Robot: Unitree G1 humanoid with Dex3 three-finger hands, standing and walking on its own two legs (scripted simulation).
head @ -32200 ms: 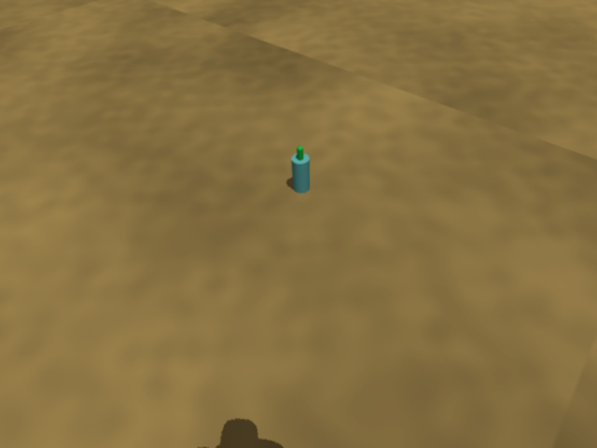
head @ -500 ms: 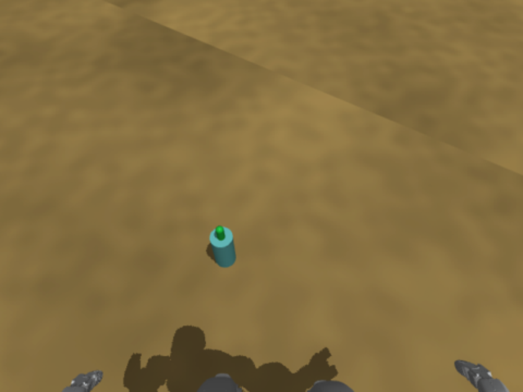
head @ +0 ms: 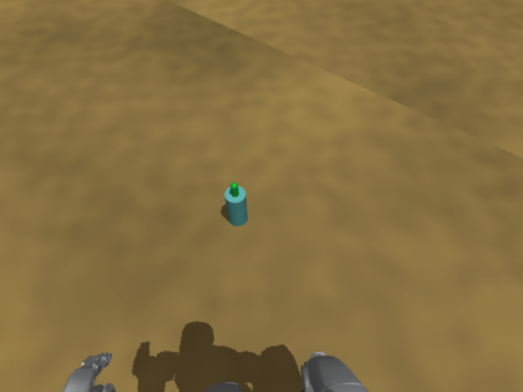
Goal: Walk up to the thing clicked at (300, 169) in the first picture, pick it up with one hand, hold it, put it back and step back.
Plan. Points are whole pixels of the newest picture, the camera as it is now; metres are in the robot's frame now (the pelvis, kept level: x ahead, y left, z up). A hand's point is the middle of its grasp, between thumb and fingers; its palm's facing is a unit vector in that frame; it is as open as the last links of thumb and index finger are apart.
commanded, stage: step back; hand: left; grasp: from the side
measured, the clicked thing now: (236, 202) +0.84 +0.14 -0.63
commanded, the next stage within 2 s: stand in 1.38 s
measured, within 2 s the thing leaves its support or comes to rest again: neither
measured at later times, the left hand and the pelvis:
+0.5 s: hand out of the picture -0.07 +0.26 -0.14, palm faces +0.00 -0.91 -0.42, open 7.4 cm; pelvis -0.13 -0.02 +0.00, yaw +0 degrees
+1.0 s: hand out of the picture -0.04 +0.24 -0.13, palm faces +0.02 -0.93 -0.37, open 7.4 cm; pelvis -0.11 -0.02 +0.01, yaw +1 degrees
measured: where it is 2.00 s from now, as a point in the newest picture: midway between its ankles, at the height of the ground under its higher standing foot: outside the picture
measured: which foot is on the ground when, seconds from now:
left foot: down 0.00-0.26, up 0.28-0.50, down 0.52-0.80, up 0.82-1.00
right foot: up 0.00-0.20, down 0.22-1.00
